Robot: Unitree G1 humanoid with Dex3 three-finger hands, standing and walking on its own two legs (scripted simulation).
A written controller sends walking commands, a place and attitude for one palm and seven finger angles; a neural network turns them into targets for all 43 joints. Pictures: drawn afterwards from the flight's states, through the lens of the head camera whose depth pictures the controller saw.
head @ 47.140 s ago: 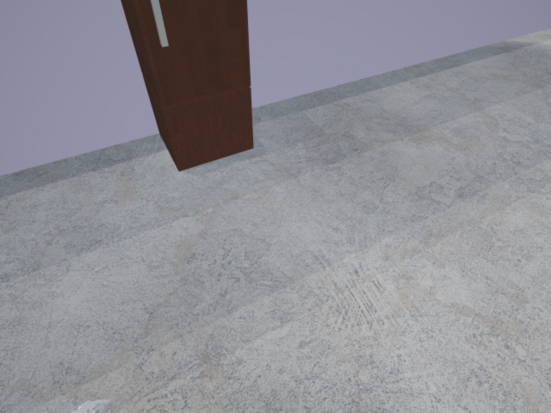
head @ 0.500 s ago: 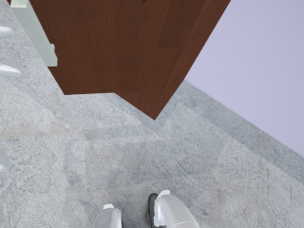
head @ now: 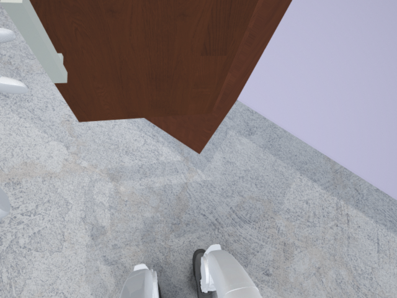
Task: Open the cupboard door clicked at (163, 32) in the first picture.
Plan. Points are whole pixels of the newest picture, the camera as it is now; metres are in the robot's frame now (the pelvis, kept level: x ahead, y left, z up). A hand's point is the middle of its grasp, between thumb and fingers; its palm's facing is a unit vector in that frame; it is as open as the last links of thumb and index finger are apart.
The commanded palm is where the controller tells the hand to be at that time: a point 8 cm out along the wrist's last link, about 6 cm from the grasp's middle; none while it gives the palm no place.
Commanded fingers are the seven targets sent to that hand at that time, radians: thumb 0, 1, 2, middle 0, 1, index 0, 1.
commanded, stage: slide the fingers in behind the handle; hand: left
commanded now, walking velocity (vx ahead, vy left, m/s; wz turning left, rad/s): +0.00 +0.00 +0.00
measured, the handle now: (41, 35) +0.57 +0.22 +0.08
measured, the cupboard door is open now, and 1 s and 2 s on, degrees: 42 42 40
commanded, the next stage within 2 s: move the hooked fingers beside the handle in 1.58 s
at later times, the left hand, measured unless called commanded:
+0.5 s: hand (7, 53) +0.53 +0.26 +0.09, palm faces +0.06 -1.00 -0.02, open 14.3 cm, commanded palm +0.52 +0.27 +0.08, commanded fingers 0.00 -0.50 0.30 -0.30 -1.20 -0.30 -1.20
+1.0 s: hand (12, 56) +0.52 +0.25 +0.08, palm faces +0.09 -1.00 -0.01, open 14.6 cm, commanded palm +0.52 +0.24 +0.08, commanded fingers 0.00 -0.50 0.30 -0.30 -1.20 -0.30 -1.20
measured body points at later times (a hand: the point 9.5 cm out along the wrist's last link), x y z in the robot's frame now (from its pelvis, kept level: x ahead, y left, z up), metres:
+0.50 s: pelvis +0.00 +0.00 +0.00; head +0.16 +0.04 +0.42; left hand +0.52 +0.31 +0.09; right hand -0.03 -0.27 -0.09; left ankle -0.05 +0.08 -0.67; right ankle +0.04 -0.13 -0.67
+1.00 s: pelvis +0.01 +0.00 +0.01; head +0.16 +0.04 +0.43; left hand +0.51 +0.31 +0.09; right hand +0.00 -0.27 -0.10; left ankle -0.05 +0.08 -0.67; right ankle +0.04 -0.13 -0.67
